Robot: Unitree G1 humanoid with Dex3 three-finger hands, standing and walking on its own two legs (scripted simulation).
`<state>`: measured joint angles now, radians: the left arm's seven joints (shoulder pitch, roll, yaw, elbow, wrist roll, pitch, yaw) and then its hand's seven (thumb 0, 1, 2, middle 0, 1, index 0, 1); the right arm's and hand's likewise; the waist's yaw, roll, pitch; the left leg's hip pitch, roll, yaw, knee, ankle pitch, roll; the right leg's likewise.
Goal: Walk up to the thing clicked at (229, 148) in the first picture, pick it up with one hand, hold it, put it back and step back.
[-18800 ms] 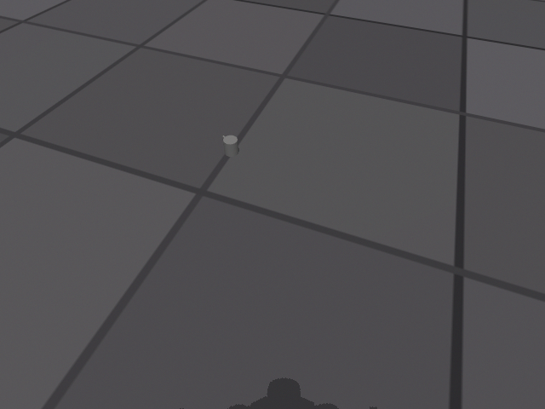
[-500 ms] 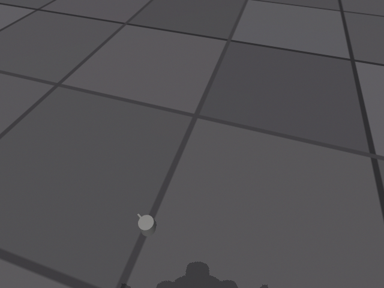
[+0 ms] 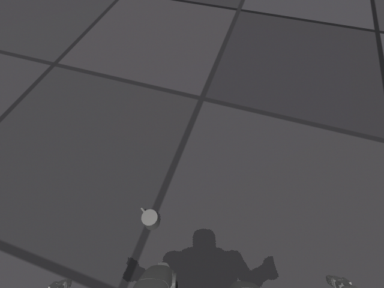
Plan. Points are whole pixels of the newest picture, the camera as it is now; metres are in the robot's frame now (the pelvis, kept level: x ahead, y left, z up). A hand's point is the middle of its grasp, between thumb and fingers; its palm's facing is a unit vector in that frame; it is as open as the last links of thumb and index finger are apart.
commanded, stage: walk up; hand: left
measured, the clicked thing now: (148, 217) +0.45 +0.24 -0.72
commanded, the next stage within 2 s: none
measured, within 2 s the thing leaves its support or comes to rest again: neither
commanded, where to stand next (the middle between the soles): +0.06 -0.03 m, yaw +2 degrees
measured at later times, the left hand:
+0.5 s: hand out of the picture -0.02 +0.27 -0.15, palm faces -0.04 -0.91 -0.42, open 7.4 cm
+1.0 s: hand out of the picture -0.04 +0.29 -0.14, palm faces +0.02 -0.94 -0.33, open 7.4 cm
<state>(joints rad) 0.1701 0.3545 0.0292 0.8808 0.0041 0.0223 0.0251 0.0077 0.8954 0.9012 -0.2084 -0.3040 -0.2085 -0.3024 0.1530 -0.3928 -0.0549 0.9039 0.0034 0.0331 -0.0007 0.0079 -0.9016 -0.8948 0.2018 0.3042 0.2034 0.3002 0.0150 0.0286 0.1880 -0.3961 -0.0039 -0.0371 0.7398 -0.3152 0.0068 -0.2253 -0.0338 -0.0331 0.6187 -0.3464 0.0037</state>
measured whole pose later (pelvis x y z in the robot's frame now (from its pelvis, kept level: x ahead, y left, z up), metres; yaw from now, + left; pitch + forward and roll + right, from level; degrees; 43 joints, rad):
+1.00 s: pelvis -0.07 +0.01 +0.01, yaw +3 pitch -5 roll +1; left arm 0.35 0.44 0.07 0.86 0.03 0.03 -0.06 0.01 0.90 0.90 -0.21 -0.30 -0.21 -0.30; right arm 0.35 -0.38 -0.05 0.85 -0.01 -0.09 0.01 0.01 -0.90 -0.89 0.21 0.30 0.21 0.30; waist 0.01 -0.09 0.05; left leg -0.13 -0.02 0.01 0.48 -0.28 0.03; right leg -0.44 -0.03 0.06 1.00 -0.37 -0.03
